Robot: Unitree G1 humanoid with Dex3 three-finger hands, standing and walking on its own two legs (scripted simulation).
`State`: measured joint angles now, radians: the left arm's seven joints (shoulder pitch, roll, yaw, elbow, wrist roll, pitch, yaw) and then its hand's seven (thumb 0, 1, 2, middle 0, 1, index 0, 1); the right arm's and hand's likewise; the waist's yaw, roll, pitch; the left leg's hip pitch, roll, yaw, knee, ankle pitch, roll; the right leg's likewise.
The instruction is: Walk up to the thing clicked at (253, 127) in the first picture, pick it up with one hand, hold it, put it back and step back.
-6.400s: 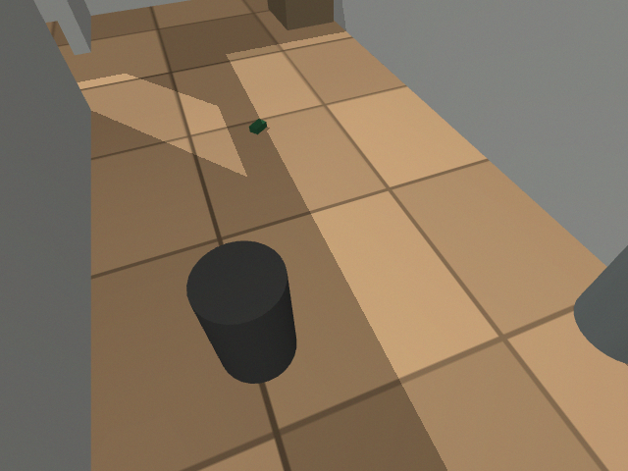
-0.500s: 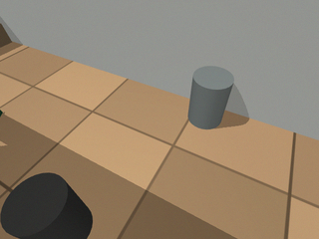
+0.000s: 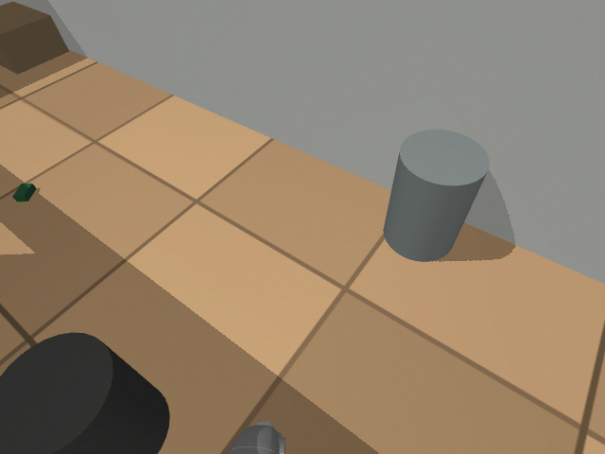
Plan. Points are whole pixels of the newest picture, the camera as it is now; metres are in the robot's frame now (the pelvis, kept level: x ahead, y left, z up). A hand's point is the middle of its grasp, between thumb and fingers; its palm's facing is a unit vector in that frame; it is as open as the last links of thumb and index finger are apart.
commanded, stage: walk up
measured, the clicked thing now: (24, 192) +1.25 +1.51 -0.76
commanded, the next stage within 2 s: stand in 1.70 s
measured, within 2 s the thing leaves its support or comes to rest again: neither
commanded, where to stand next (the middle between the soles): +0.25 +0.00 m, yaw +19 degrees
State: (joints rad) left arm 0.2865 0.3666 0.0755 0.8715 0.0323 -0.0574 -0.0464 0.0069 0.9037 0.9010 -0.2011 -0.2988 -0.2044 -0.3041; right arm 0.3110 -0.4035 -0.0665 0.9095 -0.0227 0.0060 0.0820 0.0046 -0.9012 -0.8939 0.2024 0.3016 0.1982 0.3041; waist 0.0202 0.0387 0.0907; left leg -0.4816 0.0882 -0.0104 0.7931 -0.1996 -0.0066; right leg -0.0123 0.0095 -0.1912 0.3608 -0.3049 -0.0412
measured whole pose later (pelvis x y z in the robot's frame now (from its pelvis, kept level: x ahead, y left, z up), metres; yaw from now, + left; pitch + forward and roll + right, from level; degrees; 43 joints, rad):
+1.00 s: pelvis +0.19 +0.00 -0.03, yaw +22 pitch -2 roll +0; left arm 0.24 0.45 0.05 0.88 0.01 0.02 0.02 0.01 0.90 0.90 -0.20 -0.30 -0.20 -0.30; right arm 0.25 -0.43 -0.07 0.84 -0.04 0.03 0.03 0.00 -0.90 -0.89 0.20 0.30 0.20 0.30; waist 0.03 -0.02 0.11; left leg -0.37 -0.02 0.01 0.80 -0.41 0.03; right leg -0.48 -0.15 -0.04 0.94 -0.50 -0.01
